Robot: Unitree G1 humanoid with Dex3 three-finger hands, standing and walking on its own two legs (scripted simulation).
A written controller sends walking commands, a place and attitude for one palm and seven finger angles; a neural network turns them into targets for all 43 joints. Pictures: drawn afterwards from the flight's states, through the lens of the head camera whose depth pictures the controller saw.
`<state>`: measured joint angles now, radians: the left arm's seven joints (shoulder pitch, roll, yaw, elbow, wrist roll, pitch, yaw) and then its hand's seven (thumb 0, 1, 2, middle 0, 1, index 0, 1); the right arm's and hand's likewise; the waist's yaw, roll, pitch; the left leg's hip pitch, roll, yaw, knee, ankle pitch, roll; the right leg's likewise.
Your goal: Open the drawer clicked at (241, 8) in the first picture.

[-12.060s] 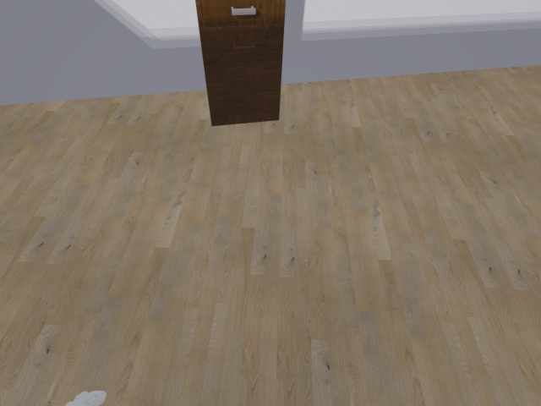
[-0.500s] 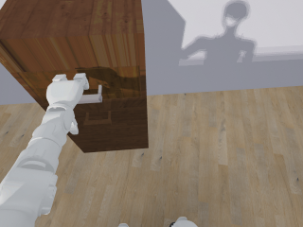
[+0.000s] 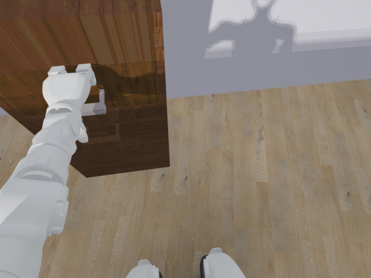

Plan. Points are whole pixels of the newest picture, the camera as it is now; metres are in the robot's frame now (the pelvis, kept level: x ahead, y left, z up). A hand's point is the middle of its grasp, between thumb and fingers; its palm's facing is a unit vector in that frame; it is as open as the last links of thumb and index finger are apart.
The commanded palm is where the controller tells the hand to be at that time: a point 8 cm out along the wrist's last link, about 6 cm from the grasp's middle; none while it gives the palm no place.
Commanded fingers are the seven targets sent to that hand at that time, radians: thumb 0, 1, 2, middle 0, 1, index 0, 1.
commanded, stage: move the hooked fingers above the handle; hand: left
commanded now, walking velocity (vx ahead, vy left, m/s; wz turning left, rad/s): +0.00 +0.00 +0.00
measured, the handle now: (82, 102) +0.55 +0.23 -0.04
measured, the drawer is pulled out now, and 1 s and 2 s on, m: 0.00 0.00 0.00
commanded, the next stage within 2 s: lower the fingers behind the handle in 0.58 s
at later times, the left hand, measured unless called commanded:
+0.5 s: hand (72, 107) +0.50 +0.23 +0.00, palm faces -0.08 -0.04 -1.00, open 13.8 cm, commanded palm +0.49 +0.22 +0.07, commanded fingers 0.00 -0.50 0.30 -0.30 -1.20 -0.30 -1.20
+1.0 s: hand (78, 112) +0.50 +0.22 -0.02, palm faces -0.09 -0.04 -0.99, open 13.8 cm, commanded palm +0.49 +0.21 +0.04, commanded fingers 0.00 -0.50 0.30 -0.30 -1.20 -0.30 -1.20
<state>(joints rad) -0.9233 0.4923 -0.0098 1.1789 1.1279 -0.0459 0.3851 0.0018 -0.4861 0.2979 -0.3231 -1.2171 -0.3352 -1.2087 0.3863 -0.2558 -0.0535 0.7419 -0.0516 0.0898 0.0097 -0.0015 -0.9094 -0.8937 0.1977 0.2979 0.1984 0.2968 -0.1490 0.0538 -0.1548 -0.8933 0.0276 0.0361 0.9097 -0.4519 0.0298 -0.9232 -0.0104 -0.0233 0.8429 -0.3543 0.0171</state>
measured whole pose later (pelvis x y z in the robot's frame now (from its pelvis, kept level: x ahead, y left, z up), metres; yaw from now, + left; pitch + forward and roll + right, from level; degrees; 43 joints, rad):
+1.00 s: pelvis +0.01 +0.00 +0.00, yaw +0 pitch +26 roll -2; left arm -0.86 0.49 0.00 1.15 1.12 -0.07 0.39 0.00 -0.49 0.30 -0.31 -1.20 -0.32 -1.20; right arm 0.35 -0.25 -0.06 0.73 -0.06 0.09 0.02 0.00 -0.91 -0.89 0.20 0.30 0.20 0.30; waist -0.14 0.06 -0.17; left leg -0.92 0.03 0.03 0.94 -0.47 0.03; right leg -0.94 -0.01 -0.03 0.87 -0.37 0.02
